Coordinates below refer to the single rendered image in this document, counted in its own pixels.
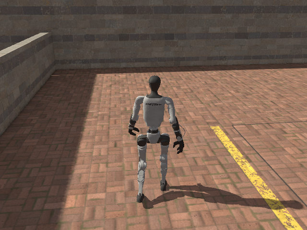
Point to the robot left foot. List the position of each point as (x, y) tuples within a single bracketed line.
[(140, 198)]

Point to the robot right hand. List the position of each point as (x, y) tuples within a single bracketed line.
[(181, 146)]

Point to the left robot forearm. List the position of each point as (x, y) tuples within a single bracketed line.
[(132, 123)]

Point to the right robot thigh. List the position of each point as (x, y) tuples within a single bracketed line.
[(164, 142)]

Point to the robot left upper arm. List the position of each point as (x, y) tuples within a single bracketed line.
[(136, 108)]

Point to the robot left hand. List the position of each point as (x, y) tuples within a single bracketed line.
[(130, 131)]

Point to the robot right upper arm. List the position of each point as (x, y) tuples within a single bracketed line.
[(171, 110)]

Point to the right robot forearm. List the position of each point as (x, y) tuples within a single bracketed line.
[(177, 131)]

